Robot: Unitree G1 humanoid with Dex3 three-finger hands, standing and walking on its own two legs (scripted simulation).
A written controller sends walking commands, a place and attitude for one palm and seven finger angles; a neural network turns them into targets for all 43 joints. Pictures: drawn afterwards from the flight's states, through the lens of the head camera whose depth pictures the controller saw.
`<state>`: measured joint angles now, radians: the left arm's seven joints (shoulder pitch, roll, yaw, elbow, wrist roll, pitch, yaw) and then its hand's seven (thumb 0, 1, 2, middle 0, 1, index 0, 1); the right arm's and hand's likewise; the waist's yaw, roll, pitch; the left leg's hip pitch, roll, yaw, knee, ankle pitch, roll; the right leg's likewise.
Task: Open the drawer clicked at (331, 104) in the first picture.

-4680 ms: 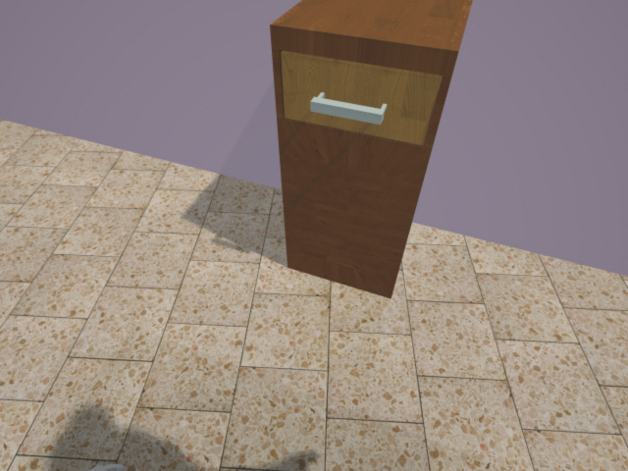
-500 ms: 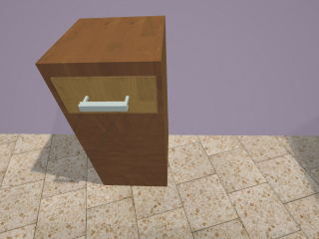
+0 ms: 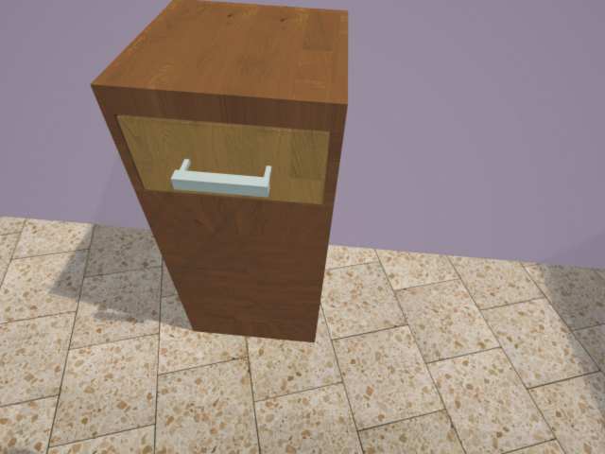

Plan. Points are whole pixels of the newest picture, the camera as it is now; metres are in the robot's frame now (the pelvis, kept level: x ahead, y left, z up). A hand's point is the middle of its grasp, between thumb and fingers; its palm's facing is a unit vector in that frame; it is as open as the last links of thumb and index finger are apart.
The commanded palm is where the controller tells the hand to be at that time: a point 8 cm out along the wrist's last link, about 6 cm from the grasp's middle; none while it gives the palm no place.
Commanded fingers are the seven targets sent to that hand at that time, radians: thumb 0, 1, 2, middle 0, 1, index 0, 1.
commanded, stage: come to a stop and stand still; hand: left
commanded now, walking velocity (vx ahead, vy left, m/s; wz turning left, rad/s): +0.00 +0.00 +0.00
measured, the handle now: (224, 175) +0.58 +0.21 +0.01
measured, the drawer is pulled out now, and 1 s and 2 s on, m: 0.00 0.00 0.00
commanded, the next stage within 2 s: look again from close up in 0.22 s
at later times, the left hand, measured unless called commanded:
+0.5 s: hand out of the picture +0.01 +0.19 -0.18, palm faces +0.02 -0.97 -0.23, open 7.3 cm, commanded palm none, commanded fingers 0.00 0.90 0.90 -0.20 -0.30 -0.20 -0.30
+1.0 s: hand out of the picture -0.05 +0.17 -0.18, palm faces +0.05 -0.98 -0.20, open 7.3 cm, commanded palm none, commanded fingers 0.00 0.90 0.90 -0.20 -0.30 -0.20 -0.30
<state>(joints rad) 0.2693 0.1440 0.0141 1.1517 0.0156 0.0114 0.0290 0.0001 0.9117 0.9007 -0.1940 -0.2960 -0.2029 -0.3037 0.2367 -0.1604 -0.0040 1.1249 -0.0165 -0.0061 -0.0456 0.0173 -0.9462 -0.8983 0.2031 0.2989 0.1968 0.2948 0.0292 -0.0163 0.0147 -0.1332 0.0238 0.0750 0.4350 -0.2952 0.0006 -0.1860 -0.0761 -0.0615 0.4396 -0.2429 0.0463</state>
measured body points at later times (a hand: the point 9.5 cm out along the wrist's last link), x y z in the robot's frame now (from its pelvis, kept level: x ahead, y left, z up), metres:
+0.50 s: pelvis +0.00 +0.00 -0.01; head +0.00 +0.00 +0.44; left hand +0.01 +0.24 -0.16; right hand +0.01 -0.23 -0.16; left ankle -0.04 +0.11 -0.74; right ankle -0.01 -0.15 -0.74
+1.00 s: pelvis -0.05 +0.00 +0.00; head -0.07 +0.00 +0.45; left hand -0.05 +0.22 -0.16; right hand -0.03 -0.23 -0.16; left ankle -0.04 +0.11 -0.74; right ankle -0.01 -0.15 -0.74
